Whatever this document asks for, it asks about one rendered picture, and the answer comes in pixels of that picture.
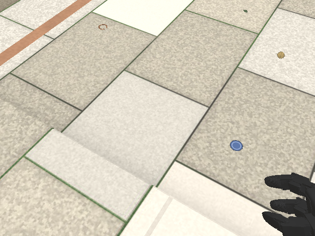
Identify robot right hand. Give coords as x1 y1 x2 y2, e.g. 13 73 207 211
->
262 172 315 236

